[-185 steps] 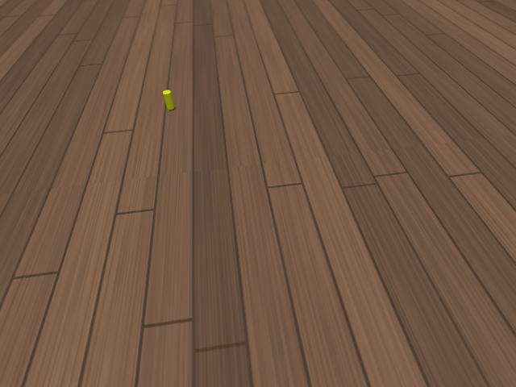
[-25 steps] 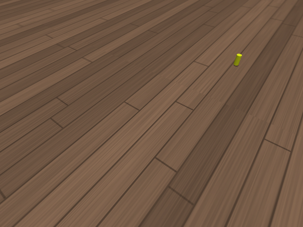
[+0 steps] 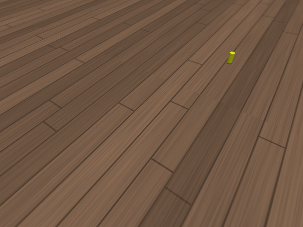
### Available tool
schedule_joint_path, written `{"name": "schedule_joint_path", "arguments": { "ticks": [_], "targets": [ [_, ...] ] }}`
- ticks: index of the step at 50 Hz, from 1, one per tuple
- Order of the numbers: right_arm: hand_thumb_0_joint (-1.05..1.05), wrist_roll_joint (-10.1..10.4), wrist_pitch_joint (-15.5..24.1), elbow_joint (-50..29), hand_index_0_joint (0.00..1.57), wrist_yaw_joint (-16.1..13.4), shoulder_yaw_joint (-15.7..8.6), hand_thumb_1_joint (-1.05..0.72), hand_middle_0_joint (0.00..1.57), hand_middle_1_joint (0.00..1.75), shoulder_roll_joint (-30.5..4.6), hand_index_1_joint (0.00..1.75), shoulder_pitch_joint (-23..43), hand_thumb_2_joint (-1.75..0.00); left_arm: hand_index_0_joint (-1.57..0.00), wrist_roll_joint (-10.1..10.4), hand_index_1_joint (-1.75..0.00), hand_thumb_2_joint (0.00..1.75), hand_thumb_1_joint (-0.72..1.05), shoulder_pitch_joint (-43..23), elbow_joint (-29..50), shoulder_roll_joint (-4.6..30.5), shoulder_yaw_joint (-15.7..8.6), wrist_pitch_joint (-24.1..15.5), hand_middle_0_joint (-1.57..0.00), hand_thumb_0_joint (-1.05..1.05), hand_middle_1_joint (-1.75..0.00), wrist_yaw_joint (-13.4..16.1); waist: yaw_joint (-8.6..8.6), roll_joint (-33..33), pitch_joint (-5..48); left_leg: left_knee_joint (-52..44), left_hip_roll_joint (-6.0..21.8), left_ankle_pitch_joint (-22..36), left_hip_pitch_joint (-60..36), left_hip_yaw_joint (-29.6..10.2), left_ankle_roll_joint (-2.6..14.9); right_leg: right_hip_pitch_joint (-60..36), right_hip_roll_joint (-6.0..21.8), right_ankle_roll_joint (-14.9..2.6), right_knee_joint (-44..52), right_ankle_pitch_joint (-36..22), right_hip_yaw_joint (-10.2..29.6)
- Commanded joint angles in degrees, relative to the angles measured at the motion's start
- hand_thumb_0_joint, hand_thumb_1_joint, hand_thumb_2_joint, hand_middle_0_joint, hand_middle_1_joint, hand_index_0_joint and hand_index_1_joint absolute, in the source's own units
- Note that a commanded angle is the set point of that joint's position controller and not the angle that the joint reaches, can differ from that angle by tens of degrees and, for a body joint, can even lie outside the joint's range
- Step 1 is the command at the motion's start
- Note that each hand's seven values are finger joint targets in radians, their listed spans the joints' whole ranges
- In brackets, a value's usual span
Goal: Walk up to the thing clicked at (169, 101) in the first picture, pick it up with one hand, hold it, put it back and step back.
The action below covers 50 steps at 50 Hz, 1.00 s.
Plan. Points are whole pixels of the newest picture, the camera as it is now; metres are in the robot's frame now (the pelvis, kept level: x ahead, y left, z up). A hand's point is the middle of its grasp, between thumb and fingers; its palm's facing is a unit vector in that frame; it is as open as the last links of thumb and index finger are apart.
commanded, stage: stand
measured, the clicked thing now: (230, 57) +1.96 -0.89 -0.72
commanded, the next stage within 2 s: walk up in 1.88 s
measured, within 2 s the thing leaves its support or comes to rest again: neither
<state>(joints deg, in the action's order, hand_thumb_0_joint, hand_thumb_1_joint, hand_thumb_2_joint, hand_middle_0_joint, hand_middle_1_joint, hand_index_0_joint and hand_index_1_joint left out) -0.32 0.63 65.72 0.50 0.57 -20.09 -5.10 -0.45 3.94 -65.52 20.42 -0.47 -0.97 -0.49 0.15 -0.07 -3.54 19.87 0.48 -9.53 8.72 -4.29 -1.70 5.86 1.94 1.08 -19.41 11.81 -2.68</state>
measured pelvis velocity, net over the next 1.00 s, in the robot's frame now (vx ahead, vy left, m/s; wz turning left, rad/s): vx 0.01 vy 0.00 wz -0.01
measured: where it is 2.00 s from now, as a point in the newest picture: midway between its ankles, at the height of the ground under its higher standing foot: outside the picture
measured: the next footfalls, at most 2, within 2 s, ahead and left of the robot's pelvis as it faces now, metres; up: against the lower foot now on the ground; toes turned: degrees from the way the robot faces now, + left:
none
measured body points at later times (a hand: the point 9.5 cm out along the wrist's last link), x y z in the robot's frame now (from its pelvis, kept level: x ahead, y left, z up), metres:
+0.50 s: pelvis +0.01 +0.00 +0.00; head +0.03 +0.00 +0.45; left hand +0.08 +0.30 -0.13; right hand +0.09 -0.30 -0.13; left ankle +0.02 +0.14 -0.75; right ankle -0.01 -0.13 -0.75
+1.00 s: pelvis +0.01 +0.00 +0.00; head +0.02 +0.00 +0.45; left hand +0.09 +0.30 -0.13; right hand +0.09 -0.30 -0.13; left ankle +0.02 +0.14 -0.75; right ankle -0.01 -0.13 -0.75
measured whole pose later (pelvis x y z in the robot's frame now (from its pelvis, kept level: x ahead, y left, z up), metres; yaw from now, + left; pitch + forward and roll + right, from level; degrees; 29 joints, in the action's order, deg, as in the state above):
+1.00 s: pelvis +0.01 +0.00 +0.00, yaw +0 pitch -2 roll +0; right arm -0.4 0.5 64.6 0.3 0.9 -20.1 -5.6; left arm -0.6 5.8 -64.6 20.1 -0.7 -0.7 -0.4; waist 0.4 0.2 -3.2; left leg 18.9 1.0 -10.1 7.2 -3.9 -2.0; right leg 4.5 1.5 0.8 -18.6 12.2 -2.4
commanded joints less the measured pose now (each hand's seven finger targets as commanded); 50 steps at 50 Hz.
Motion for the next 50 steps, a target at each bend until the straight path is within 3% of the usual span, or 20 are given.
{"name": "schedule_joint_path", "arguments": {
  "ticks": [1,4,8,20,22,24,32,39,42,47,50],
  "targets": [
    [0.00,0.13,1.05,-3.02,0.20,-0.99,-2.27,-0.90,0.20,0.30,-12.29,0.30,2.39,-0.90,-0.20,0.37,-0.30,0.90,0.90,-1.52,2.71,12.46,-2.14,-0.68,-0.20,0.00,-0.30,0.72,0.08,0.30,5.34,-2.89,5.72,10.48,-0.11,-3.87,1.98,-2.07,5.89,-1.97,3.64,-5.66,4.96],
    [0.00,0.09,1.02,-3.07,0.20,-0.99,-2.22,-0.90,0.20,0.30,-12.59,0.30,2.54,-0.90,-0.20,0.31,-0.30,0.90,0.90,-1.55,2.96,12.17,-2.18,-0.58,-0.20,0.00,-0.30,0.60,0.10,1.32,5.12,-3.18,5.80,7.72,-0.09,-3.89,2.18,-1.60,5.85,-1.94,3.83,-3.66,5.18],
    [0.00,0.23,1.21,-3.34,0.20,-1.02,-2.22,-0.90,0.20,0.30,-12.31,0.30,2.46,-0.90,-0.20,0.25,-0.30,0.90,0.90,-1.04,3.17,12.49,-2.32,-0.89,-0.20,0.00,-0.30,0.77,0.01,0.00,7.14,-1.86,6.19,14.65,-2.87,-3.42,2.22,-2.34,6.16,-2.00,2.94,-11.18,5.01],
    [0.00,0.09,0.93,-3.42,0.20,-0.97,-2.18,-0.90,0.20,0.30,-12.29,0.30,2.56,-0.90,-0.20,0.09,-0.30,0.90,0.90,-0.34,3.37,12.27,-2.22,-0.64,-0.20,0.00,-0.30,0.70,-0.06,0.31,5.49,-3.09,5.90,9.08,-1.70,-3.38,2.03,-0.84,5.74,-1.95,4.11,-5.14,5.14],
    [0.00,0.08,1.00,-3.58,0.20,-1.03,-2.23,-0.90,0.20,0.30,-12.27,0.30,2.55,-0.90,-0.20,0.13,-0.30,0.90,0.90,-0.45,3.55,12.37,-2.26,-0.78,-0.20,0.00,-0.30,0.78,0.03,0.08,6.78,-2.37,6.21,12.48,-2.59,-3.17,2.25,-2.08,6.14,-2.09,3.33,-8.97,5.31],
    [0.00,0.06,0.97,-3.39,0.20,-1.07,-2.13,-0.90,0.20,0.30,-12.40,0.30,1.83,-0.90,-0.20,0.21,-0.30,0.90,0.90,-0.52,3.57,12.48,-2.31,-0.71,-0.20,0.00,-0.30,0.77,-0.19,0.65,6.53,-2.85,5.98,10.94,-1.69,-3.05,2.23,-2.25,6.03,-1.95,3.57,-7.76,5.15],
    [0.00,0.13,1.04,-3.65,0.20,-1.16,-2.08,-0.90,0.20,0.30,-12.27,0.30,1.70,-0.90,-0.20,0.24,-0.30,0.90,0.90,-0.22,3.68,12.52,-2.37,-0.71,-0.20,0.00,-0.30,0.87,0.02,-0.01,6.98,-2.20,6.08,15.01,-2.57,-2.84,2.12,-3.42,6.16,-2.02,2.81,-12.08,5.03],
    [0.00,0.14,1.02,-3.81,0.20,-1.25,-2.03,-0.90,0.20,0.30,-12.23,0.30,1.86,-0.90,-0.20,0.23,-0.30,0.90,0.90,0.40,3.54,12.39,-2.42,-0.54,-0.20,0.00,-0.30,0.83,0.27,0.22,5.47,-2.61,6.10,13.74,-3.17,-2.82,2.25,-1.92,5.89,-2.02,3.16,-9.91,5.09],
    [0.00,0.12,0.85,-3.86,0.20,-1.19,-1.99,-0.90,0.20,0.30,-12.29,0.30,1.44,-0.90,-0.20,0.24,-0.30,0.90,0.90,0.14,3.62,12.20,-2.41,-0.50,-0.20,0.00,-0.30,0.83,0.05,0.10,4.35,-3.50,5.78,9.62,-1.53,-2.92,2.23,-1.62,5.77,-1.89,3.97,-6.34,5.16],
    [0.00,0.13,0.97,-4.19,0.20,-1.15,-2.16,-0.90,0.20,0.30,-12.37,0.30,1.51,-0.90,-0.20,0.15,-0.30,0.90,0.90,0.46,3.96,12.31,-2.46,-0.73,-0.20,0.00,-0.30,0.86,0.11,0.22,6.12,-2.24,6.03,13.08,-3.22,-2.74,2.31,-2.56,6.10,-2.05,3.63,-10.86,5.27],
    [0.00,0.07,0.91,-4.15,0.20,-1.20,-2.07,-0.90,0.20,0.30,-12.23,0.30,1.00,-0.90,-0.20,0.20,-0.30,0.90,0.90,0.01,4.09,12.50,-2.57,-0.64,-0.20,0.00,-0.30,0.88,-0.14,-0.15,5.31,-2.84,5.87,10.89,-2.09,-2.75,2.22,-2.39,5.95,-2.05,3.87,-8.42,5.21]
  ]
}}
